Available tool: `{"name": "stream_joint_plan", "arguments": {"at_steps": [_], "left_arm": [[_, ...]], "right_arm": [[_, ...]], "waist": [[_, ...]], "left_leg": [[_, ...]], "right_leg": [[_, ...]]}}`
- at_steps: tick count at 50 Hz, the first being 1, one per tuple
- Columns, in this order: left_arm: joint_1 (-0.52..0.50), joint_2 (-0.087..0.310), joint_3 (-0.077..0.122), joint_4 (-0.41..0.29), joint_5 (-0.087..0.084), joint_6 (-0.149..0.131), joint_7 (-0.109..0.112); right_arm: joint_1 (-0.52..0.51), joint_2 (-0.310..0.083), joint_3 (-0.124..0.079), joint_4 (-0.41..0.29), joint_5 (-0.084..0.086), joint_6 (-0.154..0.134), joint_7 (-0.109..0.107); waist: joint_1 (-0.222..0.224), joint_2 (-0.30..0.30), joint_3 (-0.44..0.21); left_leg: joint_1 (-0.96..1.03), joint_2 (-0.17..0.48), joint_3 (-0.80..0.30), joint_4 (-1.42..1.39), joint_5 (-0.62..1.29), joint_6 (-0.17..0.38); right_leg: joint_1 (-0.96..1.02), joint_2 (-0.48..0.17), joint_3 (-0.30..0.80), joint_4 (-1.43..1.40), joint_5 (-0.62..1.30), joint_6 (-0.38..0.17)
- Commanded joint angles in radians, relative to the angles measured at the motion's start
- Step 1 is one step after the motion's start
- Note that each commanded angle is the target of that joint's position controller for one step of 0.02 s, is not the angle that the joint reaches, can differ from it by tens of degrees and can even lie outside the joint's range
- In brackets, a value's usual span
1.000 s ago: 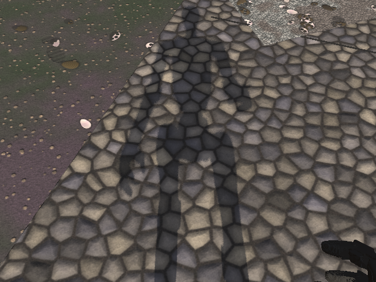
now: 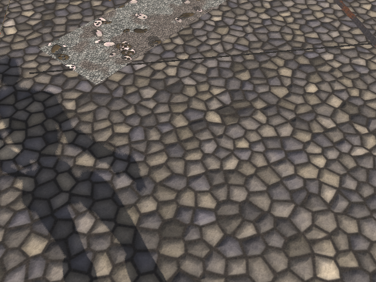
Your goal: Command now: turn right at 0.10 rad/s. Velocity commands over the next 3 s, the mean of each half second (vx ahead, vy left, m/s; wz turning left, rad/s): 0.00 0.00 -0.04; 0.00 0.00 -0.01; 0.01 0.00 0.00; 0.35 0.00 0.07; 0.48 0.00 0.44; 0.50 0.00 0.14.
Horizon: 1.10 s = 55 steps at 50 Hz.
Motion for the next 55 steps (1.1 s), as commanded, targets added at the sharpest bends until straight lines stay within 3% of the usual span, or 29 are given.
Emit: {"name": "stream_joint_plan", "arguments": {"at_steps": [1, 5, 9, 33, 55], "left_arm": [[-0.015, 0.110, 0.034, -0.057, -0.006, -0.013, -0.002], [-0.002, 0.099, 0.034, -0.030, -0.004, -0.027, 0.001], [0.010, 0.095, 0.034, -0.009, -0.007, -0.032, 0.005], [0.032, 0.082, 0.028, 0.175, -0.015, -0.035, 0.026], [0.053, 0.066, 0.009, 0.338, -0.020, -0.035, 0.032]], "right_arm": [[-0.049, -0.148, -0.024, -0.059, 0.003, -0.019, -0.004], [-0.032, -0.136, -0.017, -0.044, 0.009, -0.013, -0.011], [-0.032, -0.126, -0.011, -0.025, 0.009, -0.006, -0.010], [0.005, -0.124, 0.004, 0.152, 0.013, -0.003, -0.021], [0.088, -0.101, 0.017, 0.203, 0.013, -0.003, -0.028]], "waist": [[0.005, 0.095, -0.050], [-0.010, 0.031, -0.059], [-0.013, 0.010, -0.059], [-0.013, 0.031, -0.020], [-0.012, 0.035, 0.001]], "left_leg": [[-0.031, 0.098, -0.107, -0.132, 0.052, 0.038], [0.006, 0.078, -0.077, -0.090, 0.114, 0.040], [0.019, 0.064, -0.062, -0.078, 0.123, 0.035], [0.014, 0.040, -0.050, -0.124, 0.112, 0.027], [0.011, 0.030, -0.048, -0.145, 0.109, 0.038]], "right_leg": [[0.072, -0.050, 0.043, -0.041, 0.112, -0.030], [0.063, -0.059, 0.058, -0.057, 0.175, -0.025], [0.065, -0.062, 0.062, -0.063, 0.184, -0.023], [0.108, -0.051, 0.031, -0.093, 0.187, -0.010], [0.087, -0.045, 0.006, -0.113, 0.149, 0.002]]}}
